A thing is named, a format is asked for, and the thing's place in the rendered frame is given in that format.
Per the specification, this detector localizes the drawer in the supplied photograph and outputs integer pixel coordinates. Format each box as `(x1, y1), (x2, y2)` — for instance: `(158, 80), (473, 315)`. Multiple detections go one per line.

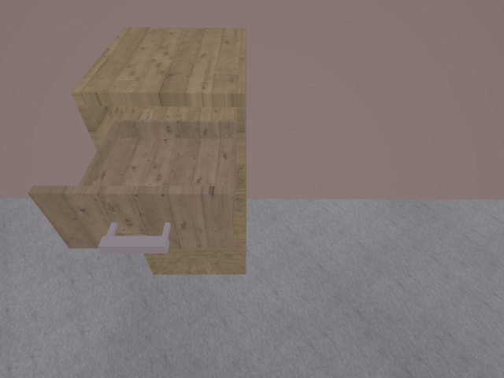
(28, 120), (238, 248)

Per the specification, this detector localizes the handle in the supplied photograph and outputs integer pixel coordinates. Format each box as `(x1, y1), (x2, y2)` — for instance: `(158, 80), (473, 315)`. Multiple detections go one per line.
(98, 222), (171, 254)

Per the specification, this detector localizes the cabinet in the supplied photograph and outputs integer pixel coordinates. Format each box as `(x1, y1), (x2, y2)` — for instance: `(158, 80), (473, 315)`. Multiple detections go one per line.
(71, 27), (246, 275)

